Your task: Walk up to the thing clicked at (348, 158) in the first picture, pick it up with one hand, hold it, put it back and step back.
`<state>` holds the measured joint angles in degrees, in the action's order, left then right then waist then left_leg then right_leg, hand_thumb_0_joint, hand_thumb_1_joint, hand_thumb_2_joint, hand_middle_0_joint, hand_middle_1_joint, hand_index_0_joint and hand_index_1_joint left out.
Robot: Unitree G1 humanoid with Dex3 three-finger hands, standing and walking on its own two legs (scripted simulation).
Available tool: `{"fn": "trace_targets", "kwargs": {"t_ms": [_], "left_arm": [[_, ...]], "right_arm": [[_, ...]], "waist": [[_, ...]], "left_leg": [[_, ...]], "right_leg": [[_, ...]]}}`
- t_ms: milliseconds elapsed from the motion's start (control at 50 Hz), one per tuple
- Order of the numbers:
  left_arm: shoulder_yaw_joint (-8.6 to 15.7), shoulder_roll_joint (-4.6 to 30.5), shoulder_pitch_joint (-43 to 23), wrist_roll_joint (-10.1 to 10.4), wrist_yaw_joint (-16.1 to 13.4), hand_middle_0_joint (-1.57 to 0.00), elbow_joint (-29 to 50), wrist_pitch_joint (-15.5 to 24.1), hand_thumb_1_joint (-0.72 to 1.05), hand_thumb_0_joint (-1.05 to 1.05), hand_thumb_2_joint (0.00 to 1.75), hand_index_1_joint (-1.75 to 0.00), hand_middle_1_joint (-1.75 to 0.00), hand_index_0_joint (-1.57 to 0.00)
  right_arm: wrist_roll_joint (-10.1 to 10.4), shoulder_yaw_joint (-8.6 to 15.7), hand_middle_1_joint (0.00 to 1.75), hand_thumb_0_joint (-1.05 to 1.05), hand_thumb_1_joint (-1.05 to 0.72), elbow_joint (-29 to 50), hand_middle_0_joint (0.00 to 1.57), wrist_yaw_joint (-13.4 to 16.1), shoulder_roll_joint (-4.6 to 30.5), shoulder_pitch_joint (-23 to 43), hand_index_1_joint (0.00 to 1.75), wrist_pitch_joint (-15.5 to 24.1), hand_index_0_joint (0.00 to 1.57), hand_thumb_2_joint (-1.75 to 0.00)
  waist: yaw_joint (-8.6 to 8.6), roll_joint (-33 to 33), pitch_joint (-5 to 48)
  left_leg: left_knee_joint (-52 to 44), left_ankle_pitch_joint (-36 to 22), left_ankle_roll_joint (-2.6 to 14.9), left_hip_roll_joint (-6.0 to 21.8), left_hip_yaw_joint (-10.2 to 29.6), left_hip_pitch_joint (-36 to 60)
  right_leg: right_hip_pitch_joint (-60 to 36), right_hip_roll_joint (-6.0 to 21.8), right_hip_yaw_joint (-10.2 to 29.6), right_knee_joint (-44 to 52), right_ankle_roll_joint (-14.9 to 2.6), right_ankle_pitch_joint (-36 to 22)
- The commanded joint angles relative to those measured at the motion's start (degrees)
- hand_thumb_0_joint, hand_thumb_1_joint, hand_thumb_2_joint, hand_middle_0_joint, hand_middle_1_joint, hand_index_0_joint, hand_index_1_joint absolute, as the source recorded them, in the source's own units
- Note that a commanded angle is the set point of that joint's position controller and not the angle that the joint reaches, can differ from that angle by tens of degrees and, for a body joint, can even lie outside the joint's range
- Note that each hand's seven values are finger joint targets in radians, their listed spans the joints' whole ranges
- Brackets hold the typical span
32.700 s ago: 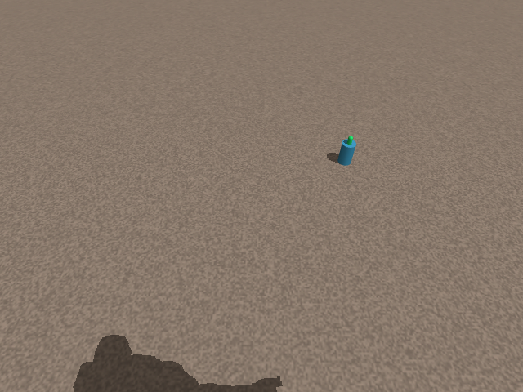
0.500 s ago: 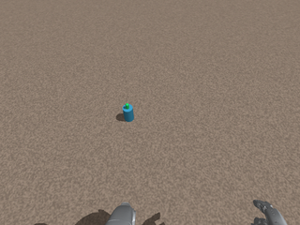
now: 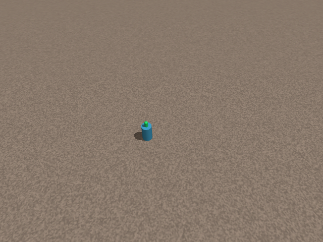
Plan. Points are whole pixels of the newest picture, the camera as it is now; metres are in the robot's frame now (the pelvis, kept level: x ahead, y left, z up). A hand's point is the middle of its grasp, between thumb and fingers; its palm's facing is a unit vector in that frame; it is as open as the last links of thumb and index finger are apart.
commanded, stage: step back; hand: left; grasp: from the side
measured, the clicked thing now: (146, 129) +1.01 +0.13 -0.67
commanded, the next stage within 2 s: stand in 0.60 s
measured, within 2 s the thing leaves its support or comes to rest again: neither
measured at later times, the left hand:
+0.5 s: hand out of the picture +0.10 +0.29 -0.15, palm faces +0.02 -0.94 -0.35, open 7.4 cm
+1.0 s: hand out of the picture +0.13 +0.28 -0.14, palm faces -0.03 -0.94 -0.33, open 7.4 cm
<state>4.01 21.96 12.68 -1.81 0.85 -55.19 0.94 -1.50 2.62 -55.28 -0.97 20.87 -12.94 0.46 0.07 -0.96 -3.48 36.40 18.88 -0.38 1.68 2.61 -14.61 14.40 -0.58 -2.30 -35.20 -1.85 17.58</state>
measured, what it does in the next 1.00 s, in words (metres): steps on the spot: left foot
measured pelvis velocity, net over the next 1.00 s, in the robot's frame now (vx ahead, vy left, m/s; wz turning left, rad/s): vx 0.04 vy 0.03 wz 0.00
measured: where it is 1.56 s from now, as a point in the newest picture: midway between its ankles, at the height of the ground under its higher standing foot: outside the picture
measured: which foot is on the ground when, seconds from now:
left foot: down 0.00-0.00, up 0.02-0.26, down 0.28-1.00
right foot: down 0.00-1.00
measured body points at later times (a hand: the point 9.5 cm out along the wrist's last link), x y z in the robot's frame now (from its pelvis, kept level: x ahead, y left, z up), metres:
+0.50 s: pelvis +0.04 +0.02 +0.01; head +0.06 +0.04 +0.46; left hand +0.09 +0.34 -0.12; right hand +0.16 -0.26 -0.12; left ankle +0.07 +0.15 -0.72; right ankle +0.02 -0.10 -0.72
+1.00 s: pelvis +0.04 +0.03 +0.02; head +0.05 +0.04 +0.47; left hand +0.13 +0.33 -0.11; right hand +0.13 -0.27 -0.10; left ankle +0.07 +0.15 -0.72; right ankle +0.02 -0.10 -0.72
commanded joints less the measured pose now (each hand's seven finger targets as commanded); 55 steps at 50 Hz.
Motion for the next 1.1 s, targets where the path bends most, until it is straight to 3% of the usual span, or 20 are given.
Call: {"fn": "trace_targets", "kwargs": {"t_ms": [0, 20, 60, 100, 180, 220, 240, 260, 280, 300, 320, 360, 400, 420, 500, 540, 600, 780, 860, 1080], "left_arm": [[5.05, 19.60, 0.84, -0.85, -1.34, -0.20, 3.74, 2.68, 0.90, 0.00, 0.90, -0.30, -0.30, -0.20], [4.74, 17.30, -0.53, -0.19, -1.39, -0.20, 4.32, 2.94, 0.90, 0.00, 0.90, -0.30, -0.30, -0.20], [3.83, 14.76, -2.06, 0.13, -1.71, -0.20, 3.90, 3.55, 0.90, 0.00, 0.90, -0.30, -0.30, -0.20], [3.50, 14.43, -2.21, 0.16, -1.53, -0.20, 3.71, 3.78, 0.90, 0.00, 0.90, -0.30, -0.30, -0.20], [2.76, 14.22, -3.46, 0.37, -1.55, -0.20, 3.76, 3.25, 0.90, 0.00, 0.90, -0.30, -0.30, -0.20], [2.07, 13.88, -4.89, 0.98, -1.61, -0.20, 3.97, 2.56, 0.90, 0.00, 0.90, -0.30, -0.30, -0.20], [1.38, 12.51, -3.98, 1.09, -1.61, -0.20, 3.99, 2.16, 0.90, 0.00, 0.90, -0.30, -0.30, -0.20], [0.73, 10.77, -3.52, 1.28, -1.59, -0.20, 4.36, 1.99, 0.90, 0.00, 0.90, -0.30, -0.30, -0.20], [0.12, 9.09, -2.44, 1.96, -1.49, -0.20, 4.08, 1.64, 0.90, 0.00, 0.90, -0.30, -0.30, -0.20], [0.69, 10.13, -2.89, 2.48, -1.62, -0.20, 2.64, 1.13, 0.90, 0.00, 0.90, -0.30, -0.30, -0.20], [0.39, 10.08, -3.14, 1.90, -1.68, -0.20, 1.73, 1.06, 0.90, 0.00, 0.90, -0.30, -0.30, -0.20], [0.08, 10.06, -2.07, 1.40, -1.65, -0.20, -0.11, 1.41, 0.90, 0.00, 0.90, -0.30, -0.30, -0.20], [0.49, 12.06, -2.33, 1.26, -1.49, -0.20, -1.19, 2.02, 0.90, 0.00, 0.90, -0.30, -0.30, -0.20], [0.55, 12.60, -3.73, 1.15, -1.44, -0.20, -1.39, 2.11, 0.90, 0.00, 0.90, -0.30, -0.30, -0.20], [0.21, 12.00, -4.90, 1.43, -1.78, -0.20, -2.29, 2.51, 0.90, 0.00, 0.90, -0.30, -0.30, -0.20], [0.36, 12.01, -5.75, 1.38, -1.92, -0.20, -2.95, 2.32, 0.90, 0.00, 0.90, -0.30, -0.30, -0.20], [-1.36, 9.28, -7.61, 1.78, -1.51, -0.20, -3.99, 1.76, 0.90, 0.00, 0.90, -0.30, -0.30, -0.20], [-1.68, 10.06, -9.13, 1.51, -1.35, -0.20, -5.86, 1.75, 0.90, 0.00, 0.90, -0.30, -0.30, -0.20], [-1.68, 10.48, -9.89, 1.41, -1.33, -0.20, -6.36, 1.64, 0.90, 0.00, 0.90, -0.30, -0.30, -0.20], [-1.95, 10.16, -9.03, 1.15, -1.15, -0.20, -6.88, 1.40, 0.90, 0.00, 0.90, -0.30, -0.30, -0.20]], "right_arm": [[-0.14, 2.94, 0.30, 0.00, -0.90, 5.26, 0.20, 1.80, 11.81, 5.29, 0.30, 0.48, 0.20, -0.90], [0.24, 3.02, 0.30, 0.00, -0.90, 4.30, 0.20, 1.57, 12.78, 3.37, 0.30, 0.66, 0.20, -0.90], [0.34, 2.76, 0.30, 0.00, -0.90, 2.56, 0.20, 1.28, 11.20, 1.66, 0.30, 0.94, 0.20, -0.90], [0.06, 2.42, 0.30, 0.00, -0.90, 1.91, 0.20, 0.90, 10.47, 0.57, 0.30, 1.08, 0.20, -0.90], [-0.18, 2.39, 0.30, 0.00, -0.90, 1.97, 0.20, 0.72, 9.14, 2.97, 0.30, 1.03, 0.20, -0.90], [-0.18, 2.56, 0.30, 0.00, -0.90, 1.04, 0.20, 0.84, 8.82, 2.20, 0.30, 1.28, 0.20, -0.90], [-0.28, 2.72, 0.30, 0.00, -0.90, 0.62, 0.20, 1.06, 9.21, 2.27, 0.30, 1.48, 0.20, -0.90], [-0.55, 3.15, 0.30, 0.00, -0.90, 0.45, 0.20, 1.36, 11.03, 1.49, 0.30, 1.76, 0.20, -0.90], [-0.47, 3.24, 0.30, 0.00, -0.90, 1.11, 0.20, 1.51, 13.35, 4.03, 0.30, 2.06, 0.20, -0.90], [0.29, 3.13, 0.30, 0.00, -0.90, 1.44, 0.20, 1.36, 15.41, 6.68, 0.30, 1.81, 0.20, -0.90], [0.16, 2.97, 0.30, 0.00, -0.90, 1.33, 0.20, 1.22, 14.89, 8.67, 0.30, 1.55, 0.20, -0.90], [0.30, 1.97, 0.30, 0.00, -0.90, 1.17, 0.20, 1.14, 12.72, 12.09, 0.30, 1.04, 0.20, -0.90], [0.47, 1.42, 0.30, 0.00, -0.90, 0.13, 0.20, 1.06, 11.40, 12.33, 0.30, 0.83, 0.20, -0.90], [0.44, 1.41, 0.30, 0.00, -0.90, -0.44, 0.20, 1.03, 11.24, 12.38, 0.30, 0.81, 0.20, -0.90], [0.76, 1.19, 0.30, 0.00, -0.90, -2.31, 0.20, 1.08, 10.68, 12.04, 0.30, 1.38, 0.20, -0.90], [0.89, 1.34, 0.30, 0.00, -0.90, -2.85, 0.20, 1.17, 10.34, 12.74, 0.30, 1.28, 0.20, -0.90], [1.30, 0.80, 0.30, 0.00, -0.90, -4.10, 0.20, 1.08, 10.83, 11.85, 0.30, 1.48, 0.20, -0.90], [1.11, 0.57, 0.30, 0.00, -0.90, -5.66, 0.20, 0.97, 10.29, 14.00, 0.30, 1.92, 0.20, -0.90], [1.14, 0.31, 0.30, 0.00, -0.90, -6.34, 0.20, 0.91, 9.90, 13.82, 0.30, 1.83, 0.20, -0.90], [1.00, 0.44, 0.30, 0.00, -0.90, -7.37, 0.20, 0.82, 10.89, 12.71, 0.30, 1.60, 0.20, -0.90]], "waist": [[-3.87, 7.65, -4.48], [-2.71, 3.20, -5.14], [-1.41, 3.59, -3.16], [-1.53, 6.42, 0.16], [-1.39, 9.25, 2.01], [0.30, 7.71, 3.18], [0.38, 5.83, 3.76], [0.49, 1.43, 6.02], [-0.78, -4.73, 7.44], [-1.21, -5.73, 7.31], [-1.46, -5.63, 6.07], [-2.63, -5.86, 4.74], [-1.91, -4.88, 3.37], [-1.08, -3.71, 3.37], [-0.74, -0.99, 8.46], [-0.46, 0.16, 8.37], [0.14, 0.70, 6.58], [-0.43, -0.08, 8.46], [-0.27, 0.53, 5.48], [0.09, 0.59, 4.69]], "left_leg": [[16.29, 14.03, 0.99, -2.16, 5.79, -17.63], [17.45, 10.74, 1.25, -1.38, 6.74, -17.60], [14.56, 5.56, 1.01, -0.51, 6.49, -15.15], [10.89, 4.83, 0.58, -0.68, 3.62, -11.02], [1.20, 1.72, 0.62, -0.26, -2.98, -4.01], [-7.42, -6.53, 1.26, -1.19, -4.75, 2.34], [-10.60, -11.55, 1.82, -0.68, -2.99, 5.64], [-11.41, -16.76, 3.23, 3.81, 1.99, 8.85], [-13.81, -15.20, 6.59, 10.98, 12.18, 7.31], [-14.84, -9.72, 11.04, 14.16, 13.90, 0.87], [-15.69, -6.70, 10.88, 14.37, 13.72, -0.94], [-14.90, -5.00, 6.45, 10.58, 8.37, -2.05], [-13.33, -2.85, 3.09, 6.73, 4.87, -2.82], [-13.06, -3.79, 2.54, 5.93, 4.11, -1.37], [-10.82, -21.79, 3.18, 6.09, 1.45, 6.20], [-10.43, -24.31, 3.06, 5.94, 0.51, 6.82], [-15.39, -22.78, 2.93, 6.84, 2.74, 7.86], [-18.20, -25.82, 1.63, 6.63, 1.35, 11.77], [-20.37, -19.68, 1.14, 6.23, 1.32, 9.27], [-21.73, -11.99, 1.04, 6.10, 1.55, 9.00]], "right_leg": [[-0.46, 25.40, 36.27, 23.96, -12.19, 21.45], [-1.74, 23.01, 31.46, 23.18, -12.01, 17.17], [-3.31, 17.22, 20.85, 20.32, -7.74, 5.20], [-4.65, 15.34, 14.96, 16.91, -6.96, -8.34], [-2.75, 15.57, 9.84, 12.23, -7.05, -22.96], [-0.66, 13.67, 7.37, 7.17, -5.39, -25.12], [0.90, 11.82, 6.38, 4.41, -3.56, -24.29], [2.07, 9.44, 5.02, 1.07, -1.76, -20.85], [3.24, 4.50, 3.12, -1.21, 0.73, -9.52], [-1.84, 1.90, 1.42, -1.77, 0.77, 4.92], [-3.63, 2.33, 1.95, 0.09, 0.29, 7.65], [-5.06, 3.51, 3.12, 6.68, -0.34, 1.06], [-5.74, 5.74, 7.03, 10.55, -1.12, -3.79], [-5.17, 6.65, 7.97, 11.44, -1.31, -5.96], [-8.10, 7.37, 6.70, 11.25, -0.33, -19.47], [-8.44, 7.42, 6.23, 11.40, -0.03, -22.03], [-7.88, 7.37, 5.98, 14.54, 1.06, -17.22], [-10.69, 8.50, 5.91, 18.19, 1.39, -18.76], [-9.80, 8.57, 6.16, 19.92, 1.52, -13.68], [-6.89, 8.37, 6.45, 21.57, 1.34, -7.36]]}}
